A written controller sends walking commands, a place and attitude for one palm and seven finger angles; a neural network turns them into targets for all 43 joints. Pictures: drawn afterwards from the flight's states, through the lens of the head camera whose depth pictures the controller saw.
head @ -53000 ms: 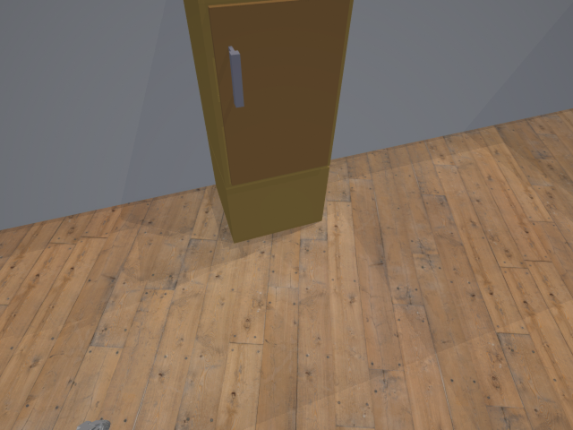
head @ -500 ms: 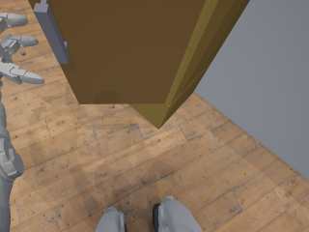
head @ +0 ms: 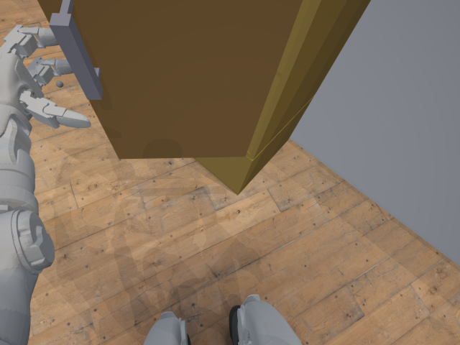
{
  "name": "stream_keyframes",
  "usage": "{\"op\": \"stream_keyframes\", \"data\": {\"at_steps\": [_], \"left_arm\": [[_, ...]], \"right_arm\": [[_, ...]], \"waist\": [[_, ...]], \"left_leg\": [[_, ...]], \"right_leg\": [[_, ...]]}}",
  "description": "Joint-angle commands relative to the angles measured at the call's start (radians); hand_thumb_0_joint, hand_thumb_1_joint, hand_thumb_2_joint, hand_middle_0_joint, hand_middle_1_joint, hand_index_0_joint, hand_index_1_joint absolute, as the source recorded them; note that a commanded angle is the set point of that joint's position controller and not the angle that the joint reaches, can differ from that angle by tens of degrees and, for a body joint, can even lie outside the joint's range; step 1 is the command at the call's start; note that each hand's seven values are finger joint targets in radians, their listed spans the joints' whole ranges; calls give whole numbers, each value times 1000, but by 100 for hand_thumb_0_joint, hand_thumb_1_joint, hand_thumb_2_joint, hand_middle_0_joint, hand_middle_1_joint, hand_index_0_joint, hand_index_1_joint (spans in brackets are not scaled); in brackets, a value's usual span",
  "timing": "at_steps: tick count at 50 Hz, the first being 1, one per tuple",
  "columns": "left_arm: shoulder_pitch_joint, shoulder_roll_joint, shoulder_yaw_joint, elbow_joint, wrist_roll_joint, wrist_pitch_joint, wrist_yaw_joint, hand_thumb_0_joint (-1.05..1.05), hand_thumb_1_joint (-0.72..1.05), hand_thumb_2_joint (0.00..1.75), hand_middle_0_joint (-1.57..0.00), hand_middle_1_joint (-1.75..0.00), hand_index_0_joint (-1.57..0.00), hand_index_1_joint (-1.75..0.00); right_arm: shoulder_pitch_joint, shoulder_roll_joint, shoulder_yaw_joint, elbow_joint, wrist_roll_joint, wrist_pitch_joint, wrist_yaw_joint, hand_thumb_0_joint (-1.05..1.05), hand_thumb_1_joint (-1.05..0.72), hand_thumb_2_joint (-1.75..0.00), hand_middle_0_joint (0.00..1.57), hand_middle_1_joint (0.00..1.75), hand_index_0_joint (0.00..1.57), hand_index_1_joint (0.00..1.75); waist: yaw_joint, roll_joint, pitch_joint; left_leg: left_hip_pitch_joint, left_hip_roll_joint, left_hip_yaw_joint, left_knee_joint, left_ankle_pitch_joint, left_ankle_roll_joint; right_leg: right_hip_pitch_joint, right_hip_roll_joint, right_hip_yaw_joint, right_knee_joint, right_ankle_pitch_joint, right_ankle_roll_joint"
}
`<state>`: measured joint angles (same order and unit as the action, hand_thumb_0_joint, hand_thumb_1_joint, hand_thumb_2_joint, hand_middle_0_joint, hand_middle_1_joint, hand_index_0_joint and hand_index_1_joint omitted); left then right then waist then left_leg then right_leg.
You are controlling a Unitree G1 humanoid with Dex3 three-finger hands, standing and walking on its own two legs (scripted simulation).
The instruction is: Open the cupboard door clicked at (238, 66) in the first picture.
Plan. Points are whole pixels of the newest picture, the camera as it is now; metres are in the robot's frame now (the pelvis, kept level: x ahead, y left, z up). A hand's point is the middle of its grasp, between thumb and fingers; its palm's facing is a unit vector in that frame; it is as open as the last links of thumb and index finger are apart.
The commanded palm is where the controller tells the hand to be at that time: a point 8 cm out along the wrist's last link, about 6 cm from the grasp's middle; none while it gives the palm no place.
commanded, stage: slide the fingers in behind the handle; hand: left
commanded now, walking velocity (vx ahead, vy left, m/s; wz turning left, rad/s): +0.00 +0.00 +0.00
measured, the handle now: (82, 52) +0.58 +0.19 +0.08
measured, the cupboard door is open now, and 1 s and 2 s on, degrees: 45 46 46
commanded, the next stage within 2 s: close the thumb around the handle in 0.94 s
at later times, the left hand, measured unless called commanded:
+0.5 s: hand (86, 83) +0.52 +0.18 +0.08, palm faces -0.02 -1.00 -0.02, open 14.0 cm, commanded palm +0.50 +0.22 +0.08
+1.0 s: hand (91, 86) +0.52 +0.18 +0.08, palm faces -0.02 -1.00 -0.02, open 14.0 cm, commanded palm +0.50 +0.22 +0.08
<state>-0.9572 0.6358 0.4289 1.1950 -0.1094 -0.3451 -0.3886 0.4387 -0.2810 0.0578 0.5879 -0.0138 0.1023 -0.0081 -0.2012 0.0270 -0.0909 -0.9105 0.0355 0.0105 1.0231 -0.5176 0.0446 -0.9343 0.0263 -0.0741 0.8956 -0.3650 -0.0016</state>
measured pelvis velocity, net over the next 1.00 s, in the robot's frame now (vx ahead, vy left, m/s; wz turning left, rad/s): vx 0.00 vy -0.01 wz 0.01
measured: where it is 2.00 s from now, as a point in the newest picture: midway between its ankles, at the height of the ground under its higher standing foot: outside the picture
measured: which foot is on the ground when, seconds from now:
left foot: down 0.00-1.00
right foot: down 0.00-1.00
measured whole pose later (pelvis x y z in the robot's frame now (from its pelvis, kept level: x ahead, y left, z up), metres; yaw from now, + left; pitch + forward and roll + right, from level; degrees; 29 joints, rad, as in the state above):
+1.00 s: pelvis +0.00 -0.01 +0.00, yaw +0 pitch +22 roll -3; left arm -0.94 0.53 0.39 1.19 -0.09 -0.40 -0.27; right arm 0.42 -0.28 0.04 0.60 -0.02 0.08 0.00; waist -0.19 0.03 -0.09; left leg -0.88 0.03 0.02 1.01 -0.51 0.03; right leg -0.92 0.02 -0.07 0.92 -0.38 -0.01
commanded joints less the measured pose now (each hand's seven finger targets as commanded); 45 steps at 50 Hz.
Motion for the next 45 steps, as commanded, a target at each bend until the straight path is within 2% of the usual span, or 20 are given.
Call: {"op": "stream_keyframes", "data": {"at_steps": [1, 3, 6, 9, 12, 13, 15, 16, 18, 20, 21, 22, 26, 29, 31, 34, 36, 40, 42, 45], "left_arm": [[-411, 239, 29, -222, -9, -72, 28, 0, -50, 30, -30, -120, -30, -120], [-416, 249, 35, -215, -1, -76, 43, 0, -50, 30, -30, -120, -30, -120], [-422, 204, 9, -241, 1, -91, 57, 0, -50, 30, -30, -120, -30, -120], [-425, 191, 6, -207, 0, -86, 68, 0, -50, 30, -30, -120, -30, -120], [-460, 184, -5, -223, 12, -95, 80, 0, -50, 30, -30, -120, -30, -120], [-445, 176, -1, -234, 9, -98, 84, 0, -50, 30, -30, -120, -30, -120], [-434, 169, -1, -215, 4, -100, 90, 0, -50, 30, -30, -120, -30, -120], [-455, 146, -21, -210, 5, -98, 91, 0, -50, 30, -30, -120, -30, -120], [-438, 188, 13, -219, 8, -98, 96, 0, -50, 30, -30, -120, -30, -120], [-416, 178, 11, -218, 6, -98, 97, 0, -50, 30, -30, -120, -30, -120], [-438, 178, 3, -233, 11, -101, 97, 0, -50, 30, -30, -120, -30, -120], [-420, 178, 9, -227, 12, -101, 100, 0, -50, 30, -30, -120, -30, -120], [-414, 107, -34, -249, -4, -104, 101, 0, -50, 30, -30, -120, -30, -120], [-399, 152, 5, -230, 2, -99, 117, 0, -50, 30, -30, -120, -30, -120], [-418, 145, -7, -242, 11, -108, 123, 0, -50, 30, -30, -120, -30, -120], [-386, 135, -16, -217, 15, -109, 123, 0, -50, 30, -30, -120, -30, -120], [-420, 107, -37, -243, 11, -122, 120, 0, -50, 30, -30, -120, -30, -120], [-415, 119, -22, -240, 2, -125, 116, 0, -50, 30, -30, -120, -30, -120], [-406, 164, 10, -225, 6, -124, 114, 0, -50, 30, -30, -120, -30, -120], [-419, 137, -9, -232, -3, -126, 110, 0, -50, 30, -30, -120, -30, -120]], "right_arm": [[192, -192, -78, -29, -2, -10, -5, 0, -90, -90, 20, 30, 20, 30], [188, -191, -77, -32, -2, -11, -3, 0, -90, -90, 20, 30, 20, 30], [184, -184, -80, -31, -2, -12, 0, 0, -90, -90, 20, 30, 20, 30], [179, -185, -79, -33, -1, -12, 3, 0, -90, -90, 20, 30, 20, 30], [179, -180, -79, -25, -3, -17, 0, 0, -90, -90, 20, 30, 20, 30], [181, -180, -81, -29, -5, -19, 3, 0, -90, -90, 20, 30, 20, 30], [181, -179, -80, -28, -3, -20, 2, 0, -90, -90, 20, 30, 20, 30], [176, -176, -79, -25, -4, -21, 4, 0, -90, -90, 20, 30, 20, 30], [182, -181, -81, -25, -4, -22, 4, 0, -90, -90, 20, 30, 20, 30], [180, -178, -80, -35, -3, -23, 3, 0, -90, -90, 20, 30, 20, 30], [178, -175, -80, -31, -3, -23, 4, 0, -90, -90, 20, 30, 20, 30], [181, -175, -81, -30, -3, -22, 5, 0, -90, -90, 20, 30, 20, 30], [177, -171, -87, -28, -1, -25, 9, 0, -90, -90, 20, 30, 20, 30], [177, -174, -86, -28, -1, -24, 8, 0, -90, -90, 20, 30, 20, 30], [175, -170, -85, -28, -2, -27, 9, 0, -90, -90, 20, 30, 20, 30], [169, -171, -84, -31, -1, -27, 9, 0, -90, -90, 20, 30, 20, 30], [169, -170, -87, -28, -2, -31, 7, 0, -90, -90, 20, 30, 20, 30], [173, -173, -86, -28, -3, -36, 5, 0, -90, -90, 20, 30, 20, 30], [173, -176, -86, -21, -1, -35, 3, 0, -90, -90, 20, 30, 20, 30], [163, -172, -83, -29, 0, -37, 0, 0, -90, -90, 20, 30, 20, 30]], "waist": [[-3, 174, -497], [-1, 149, -472], [-2, 186, -498], [-10, 130, -461], [-9, 178, -481], [-4, 171, -508], [-14, 126, -489], [-19, 147, -486], [-5, 128, -512], [-4, 111, -510], [-4, 144, -514], [1, 136, -517], [-5, 139, -514], [4, 109, -493], [4, 143, -493], [3, 99, -462], [-2, 138, -492], [0, 126, -508], [8, 118, -503], [1, 107, -481]], "left_leg": [[378, 4, -88, -107, 612, -33], [345, 1, -84, -110, 582, -30], [398, 6, -91, -104, 646, -40], [334, -2, -81, -109, 559, -29], [374, 1, -91, -107, 599, -38], [383, -1, -89, -103, 612, -37], [354, -1, -88, -98, 603, -31], [345, -3, -81, -100, 580, -31], [327, -7, -76, -102, 569, -26], [303, -12, -68, -99, 564, -21], [314, -10, -67, -102, 566, -24], [321, -10, -70, -103, 578, -25], [360, -5, -72, -105, 601, -29], [306, -12, -63, -115, 542, -23], [313, -14, -59, -115, 543, -23], [289, -15, -57, -121, 515, -21], [329, -15, -61, -116, 539, -24], [325, -16, -59, -111, 547, -21], [310, -15, -59, -113, 541, -22], [290, -19, -55, -114, 515, -17]], "right_leg": [[222, 31, 25, -45, 336, -21], [241, 31, 28, -44, 335, -20], [214, 30, 25, -37, 347, -21], [240, 29, 30, -44, 328, -18], [215, 26, 27, -34, 331, -21], [226, 27, 29, -35, 340, -20], [238, 28, 27, -31, 352, -20], [236, 27, 33, -34, 349, -17], [282, 26, 39, -34, 370, -19], [306, 26, 42, -32, 391, -20], [300, 23, 45, -32, 393, -18], [301, 24, 42, -33, 394, -19], [277, 27, 37, -41, 389, -17], [312, 25, 41, -43, 381, -18], [307, 23, 44, -42, 386, -18], [313, 23, 45, -47, 370, -18], [292, 21, 45, -44, 371, -18], [309, 23, 46, -40, 391, -21], [323, 21, 50, -42, 395, -19], [329, 21, 50, -42, 390, -21]]}}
